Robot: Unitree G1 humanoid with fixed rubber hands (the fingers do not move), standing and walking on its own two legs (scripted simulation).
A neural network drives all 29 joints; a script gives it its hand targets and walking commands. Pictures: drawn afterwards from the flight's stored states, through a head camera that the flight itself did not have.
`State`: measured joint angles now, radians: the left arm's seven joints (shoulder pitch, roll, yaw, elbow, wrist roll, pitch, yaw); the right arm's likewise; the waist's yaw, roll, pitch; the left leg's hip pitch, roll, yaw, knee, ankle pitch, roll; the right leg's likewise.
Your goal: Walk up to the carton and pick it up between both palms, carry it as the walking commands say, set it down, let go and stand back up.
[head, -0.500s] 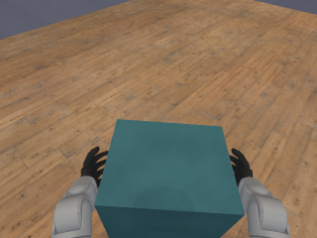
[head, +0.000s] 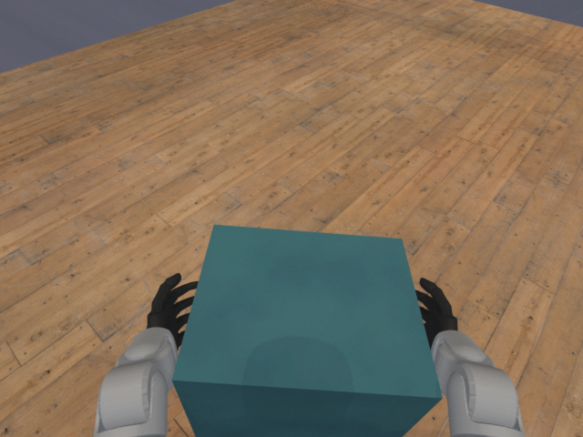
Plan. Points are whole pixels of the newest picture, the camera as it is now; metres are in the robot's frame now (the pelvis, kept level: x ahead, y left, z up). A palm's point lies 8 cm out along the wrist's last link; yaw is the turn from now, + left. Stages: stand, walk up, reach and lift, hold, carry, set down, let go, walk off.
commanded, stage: carry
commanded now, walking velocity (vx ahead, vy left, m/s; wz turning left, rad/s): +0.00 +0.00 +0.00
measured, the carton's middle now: (298, 350) +0.27 +0.01 -0.05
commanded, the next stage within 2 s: none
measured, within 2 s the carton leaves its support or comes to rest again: neither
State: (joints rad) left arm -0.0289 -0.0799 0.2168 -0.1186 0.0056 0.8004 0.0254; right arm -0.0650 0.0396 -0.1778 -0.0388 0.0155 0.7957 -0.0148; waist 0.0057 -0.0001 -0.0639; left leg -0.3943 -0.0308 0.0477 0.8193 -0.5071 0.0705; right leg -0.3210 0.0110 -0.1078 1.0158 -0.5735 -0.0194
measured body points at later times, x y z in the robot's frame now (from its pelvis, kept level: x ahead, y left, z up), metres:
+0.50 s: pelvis +0.22 +0.00 +0.00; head +0.25 +0.00 +0.45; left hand +0.49 +0.19 +0.03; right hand +0.50 -0.17 +0.02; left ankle +0.14 +0.09 -0.70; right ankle +0.07 -0.08 -0.64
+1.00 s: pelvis +0.44 -0.01 +0.00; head +0.46 -0.01 +0.45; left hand +0.70 +0.19 +0.02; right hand +0.73 -0.17 +0.01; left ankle +0.43 +0.09 -0.70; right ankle +0.31 -0.07 -0.68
